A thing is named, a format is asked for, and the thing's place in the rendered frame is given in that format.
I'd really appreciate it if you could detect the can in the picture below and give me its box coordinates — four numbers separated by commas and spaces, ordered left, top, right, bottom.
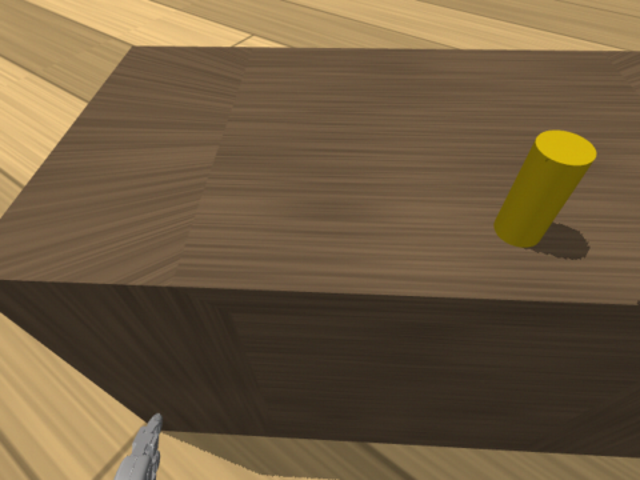
494, 130, 597, 248

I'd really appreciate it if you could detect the left robot hand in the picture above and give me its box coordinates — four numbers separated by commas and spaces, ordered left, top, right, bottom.
114, 413, 163, 480

